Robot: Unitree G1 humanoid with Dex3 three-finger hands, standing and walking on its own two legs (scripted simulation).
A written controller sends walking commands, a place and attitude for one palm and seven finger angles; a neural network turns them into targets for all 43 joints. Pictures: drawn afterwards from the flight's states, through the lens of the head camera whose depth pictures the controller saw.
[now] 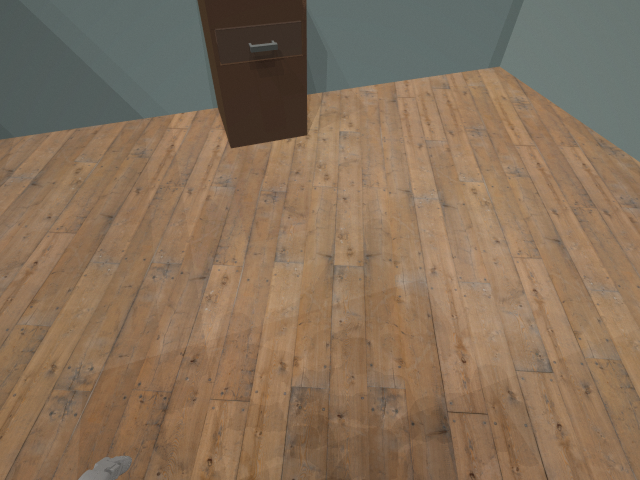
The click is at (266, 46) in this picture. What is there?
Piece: drawer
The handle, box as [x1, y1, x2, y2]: [249, 40, 277, 52]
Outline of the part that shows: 277,44 273,40 271,41 271,43 252,45 249,43 249,46 252,52 277,49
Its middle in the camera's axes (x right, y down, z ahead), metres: -0.27 -0.88 +1.75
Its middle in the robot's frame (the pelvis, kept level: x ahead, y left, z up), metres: +1.87 +0.35 -0.24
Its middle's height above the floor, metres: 0.53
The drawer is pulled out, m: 0.00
